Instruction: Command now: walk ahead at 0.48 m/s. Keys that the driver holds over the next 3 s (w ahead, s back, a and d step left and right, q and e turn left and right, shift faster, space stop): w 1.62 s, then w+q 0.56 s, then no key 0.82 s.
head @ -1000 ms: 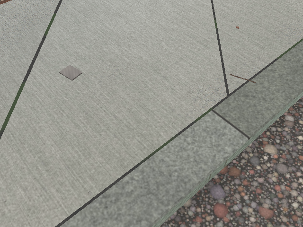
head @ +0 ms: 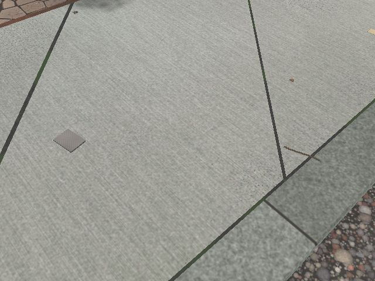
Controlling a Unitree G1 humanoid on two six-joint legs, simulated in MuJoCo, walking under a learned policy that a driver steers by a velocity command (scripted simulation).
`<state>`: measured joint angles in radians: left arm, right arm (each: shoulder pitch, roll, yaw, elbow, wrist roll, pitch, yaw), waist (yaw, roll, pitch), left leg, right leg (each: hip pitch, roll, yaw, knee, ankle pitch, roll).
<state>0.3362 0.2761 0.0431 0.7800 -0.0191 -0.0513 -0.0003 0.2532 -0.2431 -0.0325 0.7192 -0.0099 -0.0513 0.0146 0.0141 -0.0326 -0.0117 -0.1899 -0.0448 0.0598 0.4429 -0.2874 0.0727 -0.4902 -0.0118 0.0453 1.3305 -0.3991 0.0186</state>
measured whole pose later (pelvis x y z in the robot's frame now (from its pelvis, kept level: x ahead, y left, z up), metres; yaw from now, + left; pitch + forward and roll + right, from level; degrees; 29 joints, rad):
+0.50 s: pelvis +0.27 -0.04 +0.07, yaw +2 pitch -1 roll -4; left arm 0.26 0.19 0.04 0.78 0.00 -0.08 -0.01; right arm 0.30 -0.26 -0.03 0.79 0.04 -0.05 0.01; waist 0.01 0.06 0.03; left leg -0.48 0.00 -0.03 1.53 -0.32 0.11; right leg -0.33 0.03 -0.17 0.57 -0.26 -0.03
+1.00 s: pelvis +0.53 +0.05 +0.09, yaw +1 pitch +0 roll +0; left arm 0.23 0.28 0.06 0.85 -0.03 -0.09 0.00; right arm 0.30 -0.25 -0.05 0.86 -0.01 -0.07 0.03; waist -0.03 -0.05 0.03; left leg -0.27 -0.03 0.08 0.43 -0.18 0.06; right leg -0.47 -0.07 0.02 1.18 -0.30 -0.04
